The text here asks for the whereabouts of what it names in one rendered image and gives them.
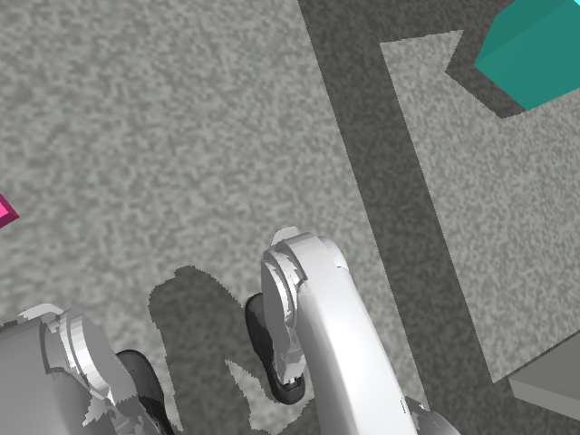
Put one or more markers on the left robot foot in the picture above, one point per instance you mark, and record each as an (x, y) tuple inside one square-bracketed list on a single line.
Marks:
[(148, 387)]

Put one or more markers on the right robot hand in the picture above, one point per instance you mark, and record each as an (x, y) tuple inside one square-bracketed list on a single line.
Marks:
[(430, 423)]

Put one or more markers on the right robot foot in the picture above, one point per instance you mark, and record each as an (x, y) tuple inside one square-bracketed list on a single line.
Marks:
[(263, 346)]

